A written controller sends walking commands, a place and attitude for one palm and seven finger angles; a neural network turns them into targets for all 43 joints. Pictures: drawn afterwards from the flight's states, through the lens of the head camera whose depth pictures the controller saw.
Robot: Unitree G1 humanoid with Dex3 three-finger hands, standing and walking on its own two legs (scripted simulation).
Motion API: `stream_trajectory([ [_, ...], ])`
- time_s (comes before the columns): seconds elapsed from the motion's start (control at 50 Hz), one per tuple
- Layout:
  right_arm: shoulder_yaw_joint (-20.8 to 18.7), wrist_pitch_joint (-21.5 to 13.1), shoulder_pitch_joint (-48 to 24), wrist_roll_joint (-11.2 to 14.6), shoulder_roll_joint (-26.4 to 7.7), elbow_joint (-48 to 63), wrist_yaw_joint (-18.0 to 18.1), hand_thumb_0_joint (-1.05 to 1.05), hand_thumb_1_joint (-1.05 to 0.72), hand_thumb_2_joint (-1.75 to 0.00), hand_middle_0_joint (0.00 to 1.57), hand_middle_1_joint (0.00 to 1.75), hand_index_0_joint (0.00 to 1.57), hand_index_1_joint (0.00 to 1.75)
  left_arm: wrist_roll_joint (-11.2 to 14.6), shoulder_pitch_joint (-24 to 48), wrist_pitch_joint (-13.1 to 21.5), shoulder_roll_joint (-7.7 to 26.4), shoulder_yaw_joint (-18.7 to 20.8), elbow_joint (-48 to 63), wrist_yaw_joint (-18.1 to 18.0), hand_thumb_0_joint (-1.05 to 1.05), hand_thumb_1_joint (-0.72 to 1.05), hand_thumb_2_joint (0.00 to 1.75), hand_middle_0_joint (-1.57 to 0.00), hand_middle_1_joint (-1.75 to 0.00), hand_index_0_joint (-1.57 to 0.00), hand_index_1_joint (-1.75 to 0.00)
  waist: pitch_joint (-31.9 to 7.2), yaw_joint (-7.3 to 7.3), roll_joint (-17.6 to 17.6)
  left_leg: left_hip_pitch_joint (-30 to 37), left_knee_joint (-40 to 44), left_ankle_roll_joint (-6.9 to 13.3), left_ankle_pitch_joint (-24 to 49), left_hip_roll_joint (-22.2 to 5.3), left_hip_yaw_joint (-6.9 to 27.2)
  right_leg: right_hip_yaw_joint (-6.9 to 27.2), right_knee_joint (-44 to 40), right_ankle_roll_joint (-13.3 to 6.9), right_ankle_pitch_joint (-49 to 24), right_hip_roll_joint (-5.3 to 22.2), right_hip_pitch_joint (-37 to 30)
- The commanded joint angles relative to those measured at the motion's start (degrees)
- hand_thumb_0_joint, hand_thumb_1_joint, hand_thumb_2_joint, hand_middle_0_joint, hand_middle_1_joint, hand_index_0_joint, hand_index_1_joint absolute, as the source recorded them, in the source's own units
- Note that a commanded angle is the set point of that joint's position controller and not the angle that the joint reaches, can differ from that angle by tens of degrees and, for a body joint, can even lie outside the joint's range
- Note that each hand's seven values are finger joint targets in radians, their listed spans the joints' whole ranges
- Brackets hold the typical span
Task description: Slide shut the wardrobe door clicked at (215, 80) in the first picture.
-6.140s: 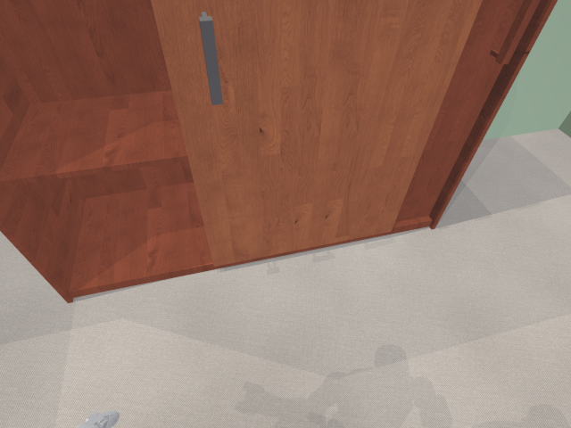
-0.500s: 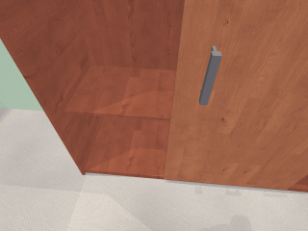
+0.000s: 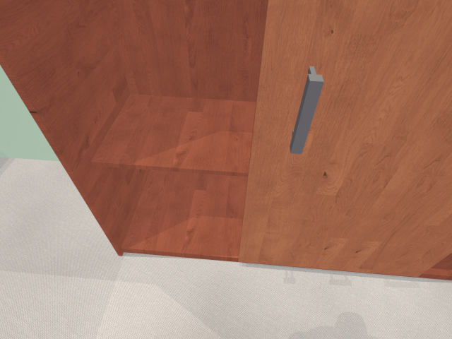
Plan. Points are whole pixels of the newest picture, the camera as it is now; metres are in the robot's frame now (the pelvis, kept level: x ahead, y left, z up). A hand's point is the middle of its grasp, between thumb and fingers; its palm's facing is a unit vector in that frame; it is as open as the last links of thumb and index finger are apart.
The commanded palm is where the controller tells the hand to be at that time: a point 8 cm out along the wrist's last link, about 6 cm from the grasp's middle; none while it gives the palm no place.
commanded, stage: look again from close up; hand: right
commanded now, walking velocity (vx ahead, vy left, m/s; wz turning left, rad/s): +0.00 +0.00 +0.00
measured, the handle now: (303, 112) +0.54 -0.13 +0.13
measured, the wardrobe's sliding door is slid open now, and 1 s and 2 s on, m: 0.55 0.55 0.55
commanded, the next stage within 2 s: shuffle to correct the standing spot in 0.12 s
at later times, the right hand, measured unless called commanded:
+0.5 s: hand out of the picture +0.00 -0.15 -0.18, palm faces +0.08 +0.99 -0.15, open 7.4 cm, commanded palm none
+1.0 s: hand out of the picture +0.09 -0.18 -0.17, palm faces +0.04 +0.97 -0.24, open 7.3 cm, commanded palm none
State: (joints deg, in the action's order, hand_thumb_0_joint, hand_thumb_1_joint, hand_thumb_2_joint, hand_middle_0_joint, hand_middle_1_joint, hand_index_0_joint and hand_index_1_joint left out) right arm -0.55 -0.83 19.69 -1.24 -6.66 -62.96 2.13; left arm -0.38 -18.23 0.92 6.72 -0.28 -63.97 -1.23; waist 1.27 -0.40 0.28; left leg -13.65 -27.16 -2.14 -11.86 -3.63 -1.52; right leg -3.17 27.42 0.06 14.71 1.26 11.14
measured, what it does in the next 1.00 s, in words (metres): shifts its weight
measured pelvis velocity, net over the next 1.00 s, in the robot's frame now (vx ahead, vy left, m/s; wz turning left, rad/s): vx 0.07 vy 0.00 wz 0.02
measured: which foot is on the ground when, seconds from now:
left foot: down 0.00-1.00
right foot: down 0.00-1.00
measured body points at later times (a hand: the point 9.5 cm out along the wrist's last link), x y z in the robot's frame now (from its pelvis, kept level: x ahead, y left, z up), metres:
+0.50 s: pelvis +0.04 +0.01 -0.01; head +0.04 +0.01 +0.44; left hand +0.00 +0.22 -0.17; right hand +0.00 -0.20 -0.17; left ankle +0.03 +0.14 -0.74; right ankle +0.00 -0.12 -0.74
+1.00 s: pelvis +0.07 +0.00 +0.00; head +0.10 +0.01 +0.45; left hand +0.07 +0.23 -0.16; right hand +0.09 -0.23 -0.15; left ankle +0.03 +0.14 -0.73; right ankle +0.00 -0.12 -0.73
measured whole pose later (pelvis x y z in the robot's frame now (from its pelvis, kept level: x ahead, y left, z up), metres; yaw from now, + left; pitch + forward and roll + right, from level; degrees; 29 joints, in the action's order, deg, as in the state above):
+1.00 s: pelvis +0.07 +0.00 +0.00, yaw +1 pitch +0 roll +0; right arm -2.8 -0.8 15.7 -1.3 -9.4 -59.0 2.9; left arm -0.4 -15.5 0.8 8.4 1.8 -61.3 -2.7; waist 2.8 -0.1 0.4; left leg -13.1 -33.3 -1.0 -16.7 -3.9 -3.3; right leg -5.4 29.8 0.2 18.6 2.2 8.3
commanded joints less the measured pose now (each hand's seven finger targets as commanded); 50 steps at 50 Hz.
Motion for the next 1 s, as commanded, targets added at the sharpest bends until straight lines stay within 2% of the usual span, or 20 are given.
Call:
stream_trajectory([
  [0.0, -0.8, -0.6, 4.2, 0.2, -4.8, 1.4, 0.2, 0.00, -0.90, -0.90, 0.20, 0.30, 0.20, 0.30, -0.2, -4.1, 0.7, 4.9, 1.2, 1.1, -0.3, 0.00, 0.90, 0.90, -0.20, -0.30, -0.20, -0.30, 3.3, 0.01, -0.1, 0.6, 4.6, 3.3, 0.4, -2.1, 3.3, 4.5, -7.2, -1.4, -0.8, 3.9, 4.5],
  [0.2, -0.8, -0.6, 3.7, 0.2, -4.9, 1.3, 0.2, 0.00, -0.90, -0.90, 0.20, 0.30, 0.20, 0.30, -0.2, -4.0, 0.6, 4.7, 1.1, 0.8, -0.3, 0.00, 0.90, 0.90, -0.20, -0.30, -0.20, -0.30, 4.5, 0.03, 0.0, 0.3, 5.1, 3.4, -0.2, -2.1, 3.4, 4.3, -7.1, -1.2, -1.1, 3.8, 4.5],
  [0.22, -0.9, -0.6, 4.2, 0.1, -4.8, 1.2, 0.1, 0.00, -0.90, -0.90, 0.20, 0.30, 0.20, 0.30, -0.4, -4.5, 0.6, 4.8, 1.1, 0.7, -0.3, 0.00, 0.90, 0.90, -0.20, -0.30, -0.20, -0.30, 3.4, 0.03, 0.1, 0.6, 4.8, 3.5, -3.7, -1.8, 3.2, 4.2, -7.2, -1.4, 2.4, 3.8, 3.9],
  [0.28, -1.3, -0.2, 4.3, -0.2, -5.1, 1.6, -0.4, 0.00, -0.90, -0.90, 0.20, 0.30, 0.20, 0.30, -0.7, -4.7, 0.1, 5.6, 1.7, 0.8, 0.0, 0.00, 0.90, 0.90, -0.20, -0.30, -0.20, -0.30, 6.1, -0.04, -1.1, -2.3, 4.0, 4.1, -15.3, -1.0, 2.9, 5.8, -8.8, -2.2, 15.5, 4.2, 6.7],
  [0.34, -1.7, -0.2, 5.5, -0.4, -4.9, 2.1, -0.8, 0.00, -0.90, -0.90, 0.20, 0.30, 0.20, 0.30, -0.9, -4.5, 0.0, 5.7, 2.0, 1.4, 0.1, 0.00, 0.90, 0.90, -0.20, -0.30, -0.20, -0.30, 8.4, -0.43, -0.5, -3.5, 3.6, 4.9, -18.2, -0.5, 3.5, 6.4, -8.1, -3.1, 18.5, 4.5, 8.9],
  [0.4, -2.0, -0.9, 6.5, -0.2, -4.8, 2.1, -1.0, 0.00, -0.90, -0.90, 0.20, 0.30, 0.20, 0.30, -0.9, -5.3, 0.8, 4.9, 2.0, 1.8, 0.1, 0.00, 0.90, 0.90, -0.20, -0.30, -0.20, -0.30, 7.2, -0.44, 0.3, -2.7, 2.7, 5.9, -15.1, -1.2, 4.7, 5.7, -5.5, -3.4, 13.8, 4.0, 8.3],
  [0.54, -3.1, -1.7, 10.0, -0.1, -6.9, 0.4, -0.9, 0.00, -0.90, -0.90, 0.20, 0.30, 0.20, 0.30, -0.7, -5.3, 2.2, 3.2, 1.7, 2.3, 0.0, 0.00, 0.90, 0.90, -0.20, -0.30, -0.20, -0.30, 4.6, -0.46, 5.9, 4.2, 1.3, 8.6, 0.0, -4.4, 7.0, -0.9, 6.0, -2.6, 2.2, 0.8, 9.6],
  [0.56, -3.2, -1.6, 9.4, -0.1, -6.6, 0.3, -0.8, 0.00, -0.90, -0.90, 0.20, 0.30, 0.20, 0.30, -0.7, -5.5, 2.3, 3.2, 1.5, 2.1, -0.1, 0.00, 0.90, 0.90, -0.20, -0.30, -0.20, -0.30, 4.6, -0.13, 5.1, 3.6, -0.2, 8.4, 4.1, -4.5, 6.2, -1.2, 5.9, -2.3, -0.4, 0.8, 8.6],
  [0.58, -3.0, -1.4, 8.5, 0.0, -5.9, 0.5, -0.6, 0.00, -0.90, -0.90, 0.20, 0.30, 0.20, 0.30, -0.6, -6.2, 2.4, 3.2, 1.4, 1.5, -0.4, 0.00, 0.90, 0.90, -0.20, -0.30, -0.20, -0.30, 4.0, 0.50, 2.8, 1.9, -2.9, 7.4, 11.1, -3.4, 4.2, -0.2, 3.6, -2.1, -7.3, 1.8, 4.7],
  [0.6, -2.6, -1.3, 6.9, 0.0, -4.6, 0.8, -0.4, 0.00, -0.90, -0.90, 0.20, 0.30, 0.20, 0.30, -0.6, -8.7, 2.5, 4.3, 1.4, 0.1, -0.8, 0.00, 0.90, 0.90, -0.20, -0.30, -0.20, -0.30, 2.2, 1.63, -2.9, -0.5, -7.8, 5.9, 16.1, -1.1, 0.3, 2.2, 1.8, -2.4, -21.8, 4.6, -1.7],
  [0.62, -2.2, -1.3, 5.7, 0.1, -3.6, 1.2, -0.2, 0.00, -0.90, -0.90, 0.20, 0.30, 0.20, 0.30, -0.5, -11.2, 2.4, 6.1, 1.6, -1.3, -1.4, 0.00, 0.90, 0.90, -0.20, -0.30, -0.20, -0.30, -0.1, 2.21, -9.1, -2.4, -11.5, 4.3, 14.3, 0.6, -2.8, 4.5, 1.4, -3.4, -41.0, 7.9, -7.3],
  [0.64, -2.1, -1.3, 4.7, 0.4, -3.3, 1.4, 0.1, 0.00, -0.90, -0.90, 0.20, 0.30, 0.20, 0.30, -0.2, -11.1, 2.1, 6.9, 1.6, -1.8, -2.0, 0.00, 0.90, 0.90, -0.20, -0.30, -0.20, -0.30, 0.6, 1.66, -11.6, -4.2, -10.5, 3.2, 7.8, 1.6, -3.5, 5.2, 1.9, -4.4, -56.9, 9.8, -10.0],
  [0.66, -2.0, -1.1, 4.4, 0.7, -3.1, 1.3, 0.3, 0.00, -0.90, -0.90, 0.20, 0.30, 0.20, 0.30, -0.1, -9.6, 1.6, 6.9, 1.5, -1.6, -2.2, 0.00, 0.90, 0.90, -0.20, -0.30, -0.20, -0.30, 2.1, 0.89, -10.5, -3.8, -7.0, 2.9, 2.4, 1.5, -3.5, 5.3, 2.3, -4.4, -62.7, 10.1, -10.0],
  [0.68, -2.1, -0.9, 5.4, 0.8, -3.2, 0.8, 0.4, 0.00, -0.90, -0.90, 0.20, 0.30, 0.20, 0.30, -0.1, -7.6, 1.2, 6.9, 1.7, -0.9, -2.4, 0.00, 0.90, 0.90, -0.20, -0.30, -0.20, -0.30, 2.9, -0.03, -7.8, -1.1, -3.1, 2.8, 7.8, 1.1, -3.1, 4.0, 3.8, -3.5, -61.5, 8.7, -8.5],
  [0.7, -2.4, -0.9, 6.9, 0.7, -4.4, 0.4, 0.5, 0.00, -0.90, -0.90, 0.20, 0.30, 0.20, 0.30, 0.1, -6.7, 1.1, 6.7, 1.9, 0.1, -2.5, 0.00, 0.90, 0.90, -0.20, -0.30, -0.20, -0.30, 2.7, -0.43, -4.1, 2.8, -2.4, 2.7, 20.4, 0.1, -2.2, 2.5, 5.3, -2.3, -56.9, 6.7, -5.9],
  [0.74, -2.8, -0.6, 7.5, 0.5, -6.4, 0.6, 0.9, 0.00, -0.90, -0.90, 0.20, 0.30, 0.20, 0.30, 0.3, -4.9, 0.6, 5.6, 2.3, 1.5, -2.5, 0.00, 0.90, 0.90, -0.20, -0.30, -0.20, -0.30, 2.2, -0.57, 1.2, 7.3, -5.5, 2.7, 39.5, -2.9, -0.6, 0.4, 4.3, -1.2, -41.0, 4.1, -0.5],
  [0.76, -2.9, -0.3, 6.9, 0.3, -7.0, 1.3, 1.0, 0.00, -0.90, -0.90, 0.20, 0.30, 0.20, 0.30, 0.3, -4.5, 0.4, 5.3, 2.5, 1.8, -2.3, 0.00, 0.90, 0.90, -0.20, -0.30, -0.20, -0.30, 1.5, -0.38, 1.3, 7.4, -6.7, 2.7, 42.3, -3.9, -0.2, -0.2, 3.6, -1.0, -35.1, 3.5, 0.1],
  [0.88, -3.0, 0.1, 3.6, 0.1, -7.1, 3.9, 0.9, 0.00, -0.90, -0.90, 0.20, 0.30, 0.20, 0.30, -0.2, -3.4, 0.0, 5.1, 3.2, 3.2, -1.7, 0.00, 0.90, 0.90, -0.20, -0.30, -0.20, -0.30, -1.4, -0.30, 2.3, 5.6, -5.7, 3.4, 36.4, -4.5, 1.3, -1.0, 2.6, -1.1, -27.0, 3.5, -1.4],
  [0.96, -2.7, 0.0, 2.3, 0.2, -7.2, 4.7, 0.8, 0.00, -0.90, -0.90, 0.20, 0.30, 0.20, 0.30, -0.2, -2.8, 0.2, 5.5, 2.8, 3.3, -1.4, 0.00, 0.90, 0.90, -0.20, -0.30, -0.20, -0.30, -3.4, -0.29, 1.4, 6.4, -4.9, 3.6, 31.7, -4.1, 1.3, -0.3, 0.5, -1.2, -26.7, 4.3, -2.6],
  [0.98, -2.7, -1.0, 3.7, 0.2, -11.4, 2.9, 2.6, 0.00, -0.90, -0.90, 0.20, 0.30, 0.20, 0.30, 0.5, 2.7, 0.5, 10.3, 4.1, 7.8, -0.8, 0.00, 0.90, 0.90, -0.20, -0.30, -0.20, -0.30, -0.5, -0.51, 6.6, 4.3, -2.4, 2.0, 47.3, -5.5, 2.8, -2.6, 11.1, 1.0, -27.0, 5.1, 2.4],
])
